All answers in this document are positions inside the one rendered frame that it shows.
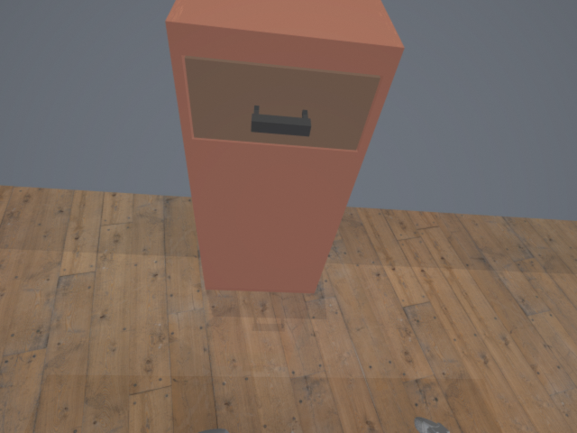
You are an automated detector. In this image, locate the drawer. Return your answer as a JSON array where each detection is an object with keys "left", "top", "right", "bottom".
[{"left": 185, "top": 56, "right": 380, "bottom": 151}]

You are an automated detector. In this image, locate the cabinet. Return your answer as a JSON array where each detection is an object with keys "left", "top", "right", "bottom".
[{"left": 165, "top": 0, "right": 405, "bottom": 293}]

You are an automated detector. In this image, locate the handle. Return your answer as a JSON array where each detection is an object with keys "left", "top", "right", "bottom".
[{"left": 251, "top": 106, "right": 311, "bottom": 136}]

